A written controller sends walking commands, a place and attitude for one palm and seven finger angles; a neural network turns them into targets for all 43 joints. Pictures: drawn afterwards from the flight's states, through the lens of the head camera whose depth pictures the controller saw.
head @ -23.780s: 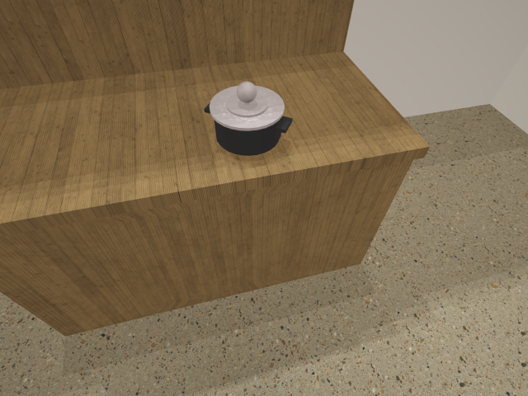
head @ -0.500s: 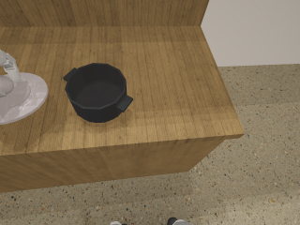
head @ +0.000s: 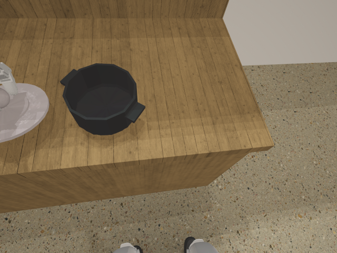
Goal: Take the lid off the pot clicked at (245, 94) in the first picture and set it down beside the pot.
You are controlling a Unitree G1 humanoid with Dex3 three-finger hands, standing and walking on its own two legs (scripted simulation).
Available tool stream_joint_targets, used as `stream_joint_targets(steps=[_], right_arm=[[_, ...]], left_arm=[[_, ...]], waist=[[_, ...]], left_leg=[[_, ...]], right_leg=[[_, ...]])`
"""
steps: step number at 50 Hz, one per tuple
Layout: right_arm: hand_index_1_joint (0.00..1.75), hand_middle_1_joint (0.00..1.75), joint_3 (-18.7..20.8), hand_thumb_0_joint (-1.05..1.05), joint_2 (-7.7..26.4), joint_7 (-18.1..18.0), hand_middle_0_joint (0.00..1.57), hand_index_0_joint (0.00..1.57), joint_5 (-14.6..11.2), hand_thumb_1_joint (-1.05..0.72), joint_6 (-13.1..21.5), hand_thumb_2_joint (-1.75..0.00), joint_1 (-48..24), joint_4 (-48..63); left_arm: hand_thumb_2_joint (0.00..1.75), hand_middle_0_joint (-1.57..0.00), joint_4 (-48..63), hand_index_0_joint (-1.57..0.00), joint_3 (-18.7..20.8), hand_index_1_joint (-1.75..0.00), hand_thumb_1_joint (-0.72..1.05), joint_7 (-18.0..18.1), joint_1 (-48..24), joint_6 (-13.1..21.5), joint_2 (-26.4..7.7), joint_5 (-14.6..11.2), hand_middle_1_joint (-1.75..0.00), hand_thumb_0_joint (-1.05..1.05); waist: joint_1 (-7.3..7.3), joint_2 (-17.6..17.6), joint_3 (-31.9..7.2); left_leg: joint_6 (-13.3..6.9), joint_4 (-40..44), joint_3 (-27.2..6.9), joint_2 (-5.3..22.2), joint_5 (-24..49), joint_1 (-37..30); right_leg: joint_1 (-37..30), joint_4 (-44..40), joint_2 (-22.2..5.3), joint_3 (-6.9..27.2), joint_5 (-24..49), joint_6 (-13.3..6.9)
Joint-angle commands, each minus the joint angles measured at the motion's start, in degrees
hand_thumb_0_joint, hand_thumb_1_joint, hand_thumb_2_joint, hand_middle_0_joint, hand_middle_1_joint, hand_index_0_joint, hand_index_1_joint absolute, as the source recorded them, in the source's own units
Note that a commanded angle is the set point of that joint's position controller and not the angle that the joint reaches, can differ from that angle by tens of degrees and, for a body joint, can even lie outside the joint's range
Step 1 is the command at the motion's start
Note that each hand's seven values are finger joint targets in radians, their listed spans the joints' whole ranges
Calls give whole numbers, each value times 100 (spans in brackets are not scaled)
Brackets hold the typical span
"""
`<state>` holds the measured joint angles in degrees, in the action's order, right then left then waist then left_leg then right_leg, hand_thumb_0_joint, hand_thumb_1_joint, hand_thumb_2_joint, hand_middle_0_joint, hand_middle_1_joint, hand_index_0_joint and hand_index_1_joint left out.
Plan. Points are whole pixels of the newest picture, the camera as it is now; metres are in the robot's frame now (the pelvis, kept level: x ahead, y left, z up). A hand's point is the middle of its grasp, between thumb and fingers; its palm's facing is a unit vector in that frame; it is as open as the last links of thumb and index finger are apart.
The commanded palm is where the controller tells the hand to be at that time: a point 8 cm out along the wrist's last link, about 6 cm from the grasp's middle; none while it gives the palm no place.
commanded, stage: lower the lid onto the table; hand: left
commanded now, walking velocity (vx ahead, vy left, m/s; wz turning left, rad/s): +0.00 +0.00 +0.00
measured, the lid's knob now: out of the picture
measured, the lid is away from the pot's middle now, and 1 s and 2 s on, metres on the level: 0.23 0.24 0.24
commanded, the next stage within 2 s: open the fingers wide in 0.72 s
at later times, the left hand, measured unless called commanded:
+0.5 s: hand out of the picture +0.46 +0.36 +0.04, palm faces -0.50 -0.14 -0.85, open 7.8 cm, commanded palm +0.52 +0.37 +0.09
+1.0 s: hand out of the picture +0.44 +0.37 +0.03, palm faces -0.46 -0.15 -0.87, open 7.8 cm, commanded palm +0.47 +0.36 +0.08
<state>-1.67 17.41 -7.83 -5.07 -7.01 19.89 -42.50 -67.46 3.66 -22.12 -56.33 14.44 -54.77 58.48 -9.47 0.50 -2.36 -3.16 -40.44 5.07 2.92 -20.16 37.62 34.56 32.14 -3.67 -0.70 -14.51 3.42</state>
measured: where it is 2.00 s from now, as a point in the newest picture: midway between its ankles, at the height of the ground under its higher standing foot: outside the picture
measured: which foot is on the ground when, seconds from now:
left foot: down 0.00-1.00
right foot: down 0.00-1.00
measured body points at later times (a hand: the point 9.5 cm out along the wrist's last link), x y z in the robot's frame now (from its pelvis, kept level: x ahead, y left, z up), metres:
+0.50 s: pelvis -0.01 +0.00 -0.01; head +0.13 +0.03 +0.42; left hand +0.48 +0.37 +0.09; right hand -0.02 -0.29 -0.11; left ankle -0.02 +0.08 -0.72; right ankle +0.00 -0.19 -0.72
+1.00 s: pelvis -0.02 +0.02 -0.02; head +0.11 +0.05 +0.41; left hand +0.46 +0.37 +0.08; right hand -0.03 -0.27 -0.13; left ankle -0.02 +0.08 -0.72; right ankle +0.00 -0.19 -0.72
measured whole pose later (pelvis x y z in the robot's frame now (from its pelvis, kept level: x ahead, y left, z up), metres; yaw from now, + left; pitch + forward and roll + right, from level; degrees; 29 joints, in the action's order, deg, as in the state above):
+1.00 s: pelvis -0.02 +0.02 -0.02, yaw -1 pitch +20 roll -4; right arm -1.6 16.3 -5.2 -4.7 -11.8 19.3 -39.6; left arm -66.0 6.5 -18.3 -54.7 14.6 -53.2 58.8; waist -8.9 1.0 -4.0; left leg -4.6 -49.1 4.8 3.0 -22.2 47.3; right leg 43.7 39.8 -3.5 0.2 -16.2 2.5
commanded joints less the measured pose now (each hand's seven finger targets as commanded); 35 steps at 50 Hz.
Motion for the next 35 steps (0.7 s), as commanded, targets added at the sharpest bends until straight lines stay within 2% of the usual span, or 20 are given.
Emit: stream_joint_targets(steps=[1, 3, 4, 5, 6, 7, 9, 10, 14, 16, 18, 20, 22, 23, 24, 26, 29, 30, 32, 35], right_arm=[[30, 30, 406, 0, 1254, -149, 20, 20, 54, -90, 51, -90, 947, 113], [30, 30, 390, 0, 1265, -145, 20, 20, 75, -90, 12, -90, 968, 132], [30, 30, 385, 0, 1242, -144, 20, 20, 65, -90, 7, -90, 971, 136], [30, 30, 392, 0, 1266, -130, 20, 20, 84, -90, -13, -90, 969, 119], [30, 30, 400, 0, 1255, -111, 20, 20, 89, -90, -18, -90, 969, 115], [30, 30, 410, 0, 1256, -102, 20, 20, 107, -90, -37, -90, 1012, 126], [30, 30, 369, 0, 1241, -93, 20, 20, 81, -90, -51, -90, 947, 176], [30, 30, 361, 0, 1265, -96, 20, 20, 90, -90, -80, -90, 953, 190], [30, 30, 390, 0, 1240, -69, 20, 20, 85, -90, -112, -90, 1010, 173], [30, 30, 389, 0, 1252, -73, 20, 20, 95, -90, -120, -90, 1006, 173], [30, 30, 415, 0, 1257, -88, 20, 20, 135, -90, -154, -90, 1054, 175], [30, 30, 386, 0, 1247, -114, 20, 20, 113, -90, -155, -90, 1011, 206], [30, 30, 360, 0, 1258, -120, 20, 20, 91, -90, -143, -90, 995, 183], [30, 30, 337, 0, 1263, -116, 20, 20, 88, -90, -157, -90, 988, 180], [30, 30, 344, 0, 1271, -105, 20, 20, 89, -90, -152, -90, 997, 156], [30, 30, 320, 0, 1243, -97, 20, 20, 88, -90, -141, -90, 974, 185], [30, 30, 255, 0, 1228, -85, 20, 20, 53, -90, -143, -90, 924, 276], [30, 30, 257, 0, 1249, -92, 20, 20, 49, -90, -134, -90, 930, 315], [30, 30, 258, 0, 1271, -101, 20, 20, 53, -90, -142, -90, 993, 305], [30, 30, 217, 0, 1252, -94, 20, 20, 20, -90, -142, -90, 922, 392]], left_arm=[[104, -85, 1476, -87, 597, -107, 55, 378, -2792, 139, -2418, -148, -106, 0], [104, -85, 1372, -87, 747, -107, 55, 437, -2738, 126, -2632, -96, -106, 0], [104, -85, 1268, -87, 636, -107, 55, 445, -2693, 113, -2495, -88, -106, 0], [104, -85, 1346, -87, 728, -107, 55, 469, -2737, 115, -2592, -74, -106, 0], [104, -85, 1398, -87, 645, -107, 55, 480, -2743, 136, -2462, -54, -106, 0], [104, -85, 1376, -87, 749, -107, 55, 505, -2691, 121, -2566, -35, -106, 0], [104, -85, 1023, -87, 641, -107, 55, 491, -2504, 94, -2458, -28, -106, 0], [104, -85, 1032, -87, 738, -107, 55, 492, -2527, 84, -2601, -40, -106, 0], [104, -85, 1097, -87, 451, -107, 55, 449, -2633, 95, -2267, -5, -106, 0], [104, -85, 1217, -87, 548, -107, 55, 434, -2673, 181, -2377, -2, -106, 0], [104, -85, 1386, -87, 786, -107, 55, 461, -2751, 206, -2630, -14, -106, 0], [104, -85, 1186, -87, 777, -107, 55, 469, -2616, 222, -2593, -78, -106, 0], [104, -85, 1089, -87, 676, -107, 55, 473, -2610, 246, -2501, -122, -106, 0], [104, -85, 1031, -87, 564, -107, 55, 470, -2626, 238, -2410, -101, -106, 0], [104, -85, 1216, -87, 610, -107, 55, 498, -2726, 258, -2507, -64, -106, 0], [104, -85, 1098, -87, 386, -107, 55, 512, -2635, 309, -2239, 1, -106, 0], [104, -85, 736, -87, 372, -107, 55, 521, -2461, 252, -2266, -20, -106, 0], [104, -85, 785, -87, 463, -107, 55, 522, -2491, 249, -2398, -43, -106, 0], [104, -85, 920, -87, 505, -107, 55, 522, -2601, 277, -2506, -39, -106, 0], [104, -85, 578, -87, 332, -107, 55, 482, -2463, 228, -2327, -22, -106, 0]], waist=[[70, 1483, -2954], [78, 1406, -2985], [53, 1419, -2924], [86, 1460, -2936], [98, 1659, -2998], [99, 1625, -3048], [64, 1301, -2840], [70, 1118, -2876], [11, 1451, -2926], [38, 1564, -3033], [37, 1574, -3383], [-19, 1252, -3232], [-59, 1275, -2988], [-72, 1294, -2907], [-32, 1514, -2889], [-59, 1681, -2821], [-75, 1207, -2650], [-77, 1089, -2725], [-75, 1260, -2972], [-131, 1013, -2644]], left_leg=[[-38, 78, -398, -113, 3766, -2913], [-53, 10, -412, -149, 3741, -2784], [-42, 9, -396, -166, 3699, -2713], [-34, -4, -418, -151, 3757, -2716], [-3, -15, -448, -125, 4114, -2894], [2, -62, -477, -119, 4193, -2968], [-32, -111, -409, -149, 3764, -2615], [-55, -99, -402, -175, 3560, -2437], [-11, -167, -429, -140, 3775, -2657], [6, -209, -475, -99, 4035, -2799], [-12, -283, -497, -116, 4098, -2900], [-48, -289, -452, -147, 3719, -2571], [-53, -298, -430, -137, 3573, -2458], [-38, -276, -438, -136, 3384, -2379], [-21, -282, -454, -118, 3417, -2440], [22, -305, -472, -107, 3496, -2489], [-39, -369, -410, -157, 2818, -1949], [-73, -383, -368, -188, 2684, -1818], [-62, -423, -392, -170, 2929, -1962], [-61, -448, -375, -195, 2452, -1600]], right_leg=[[-116, -10, 568, -372, 1668, -470], [-174, 39, 571, -371, 1714, -458], [-136, 50, 579, -374, 1692, -464], [-135, 60, 565, -387, 1719, -473], [-17, 88, 570, -401, 1786, -493], [15, 107, 586, -413, 1732, -471], [36, 128, 595, -398, 1637, -449], [-94, 132, 585, -389, 1638, -445], [247, 198, 608, -415, 1540, -465], [359, 233, 611, -420, 1531, -476], [213, 260, 613, -384, 1605, -452], [134, 273, 621, -383, 1581, -435], [305, 302, 621, -389, 1449, -431], [411, 313, 623, -408, 1297, -444], [483, 334, 621, -412, 1251, -471], [755, 369, 641, -435, 1105, -499], [630, 438, 658, -405, 977, -472], [479, 438, 649, -369, 1061, -460], [486, 527, 655, -360, 1179, -460], [697, 563, 670, -391, 862, -452]])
